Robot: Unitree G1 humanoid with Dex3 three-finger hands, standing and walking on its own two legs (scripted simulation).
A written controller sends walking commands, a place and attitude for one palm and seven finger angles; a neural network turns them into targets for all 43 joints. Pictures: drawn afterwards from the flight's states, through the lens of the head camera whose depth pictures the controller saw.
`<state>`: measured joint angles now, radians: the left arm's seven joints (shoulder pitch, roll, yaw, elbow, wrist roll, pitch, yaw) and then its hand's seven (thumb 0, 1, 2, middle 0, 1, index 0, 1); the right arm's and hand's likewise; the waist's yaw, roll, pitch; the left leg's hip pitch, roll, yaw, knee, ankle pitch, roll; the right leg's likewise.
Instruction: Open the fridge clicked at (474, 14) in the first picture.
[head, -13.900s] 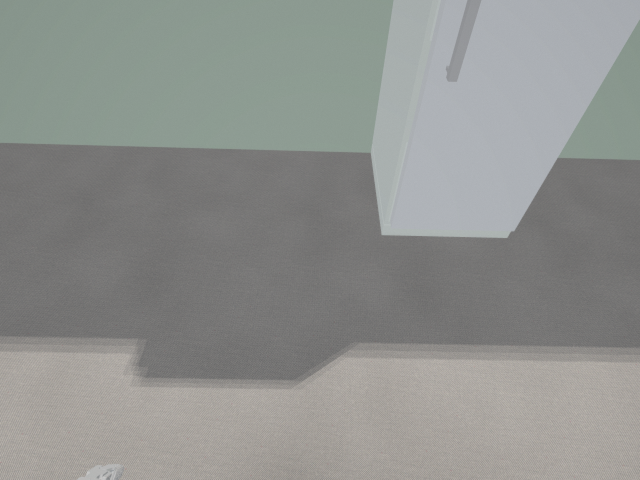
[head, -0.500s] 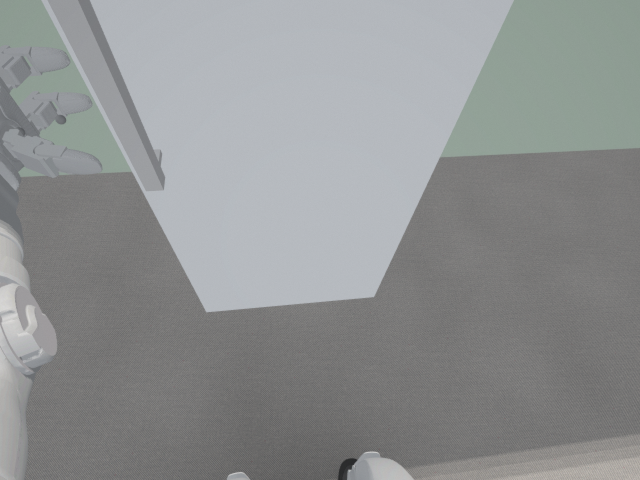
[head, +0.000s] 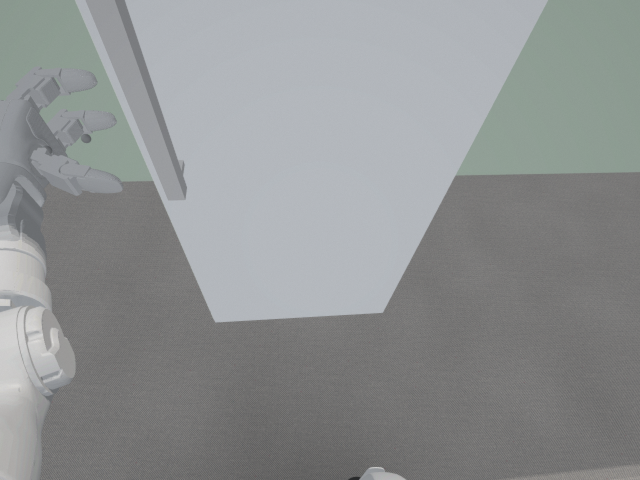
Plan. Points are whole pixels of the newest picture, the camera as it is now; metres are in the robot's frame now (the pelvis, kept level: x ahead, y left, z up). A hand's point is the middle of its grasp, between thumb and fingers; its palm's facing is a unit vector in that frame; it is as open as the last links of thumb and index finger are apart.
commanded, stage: move the hooked fingers beside the handle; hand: left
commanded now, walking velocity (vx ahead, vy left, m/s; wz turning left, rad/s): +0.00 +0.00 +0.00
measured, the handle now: (141, 74) +0.53 +0.19 +0.18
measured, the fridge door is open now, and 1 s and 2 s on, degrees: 0 0 0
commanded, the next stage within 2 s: feel for the door with the fingertips in 0.22 s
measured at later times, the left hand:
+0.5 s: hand (95, 142) +0.47 +0.24 +0.15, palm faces +0.01 -1.00 +0.02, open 14.0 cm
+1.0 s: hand (118, 133) +0.48 +0.22 +0.15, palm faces +0.04 -1.00 -0.01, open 14.0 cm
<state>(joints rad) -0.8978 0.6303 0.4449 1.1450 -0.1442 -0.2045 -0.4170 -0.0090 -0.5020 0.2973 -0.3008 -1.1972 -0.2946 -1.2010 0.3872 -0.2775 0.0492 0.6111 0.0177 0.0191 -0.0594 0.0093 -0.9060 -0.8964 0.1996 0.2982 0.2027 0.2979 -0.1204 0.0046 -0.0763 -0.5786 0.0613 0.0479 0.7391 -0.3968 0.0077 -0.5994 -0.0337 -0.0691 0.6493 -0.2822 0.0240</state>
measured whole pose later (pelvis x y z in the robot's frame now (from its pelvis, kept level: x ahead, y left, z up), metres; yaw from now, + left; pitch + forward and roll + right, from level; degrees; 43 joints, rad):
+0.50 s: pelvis -0.01 -0.01 +0.00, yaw +0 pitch +13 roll -2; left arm -0.88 0.60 0.41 1.11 -0.17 -0.22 -0.40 -0.01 -0.50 0.30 -0.30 -1.20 -0.29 -1.20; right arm 0.41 -0.29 0.04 0.63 0.02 0.01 -0.06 0.01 -0.91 -0.90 0.20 0.30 0.20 0.30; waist -0.11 0.01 -0.07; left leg -0.58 0.06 0.04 0.74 -0.39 0.00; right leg -0.60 -0.03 -0.08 0.66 -0.28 0.02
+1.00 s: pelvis -0.02 -0.01 +0.00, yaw +0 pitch +13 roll -2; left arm -0.97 0.62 0.42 1.22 -0.11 -0.23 -0.33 -0.01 -0.50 0.30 -0.30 -1.20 -0.30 -1.20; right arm 0.40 -0.29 0.05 0.63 0.02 -0.01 -0.06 0.01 -0.91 -0.90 0.20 0.30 0.20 0.30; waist -0.15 0.01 -0.06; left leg -0.60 0.07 0.04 0.74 -0.37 -0.01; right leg -0.63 -0.03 -0.07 0.67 -0.27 0.01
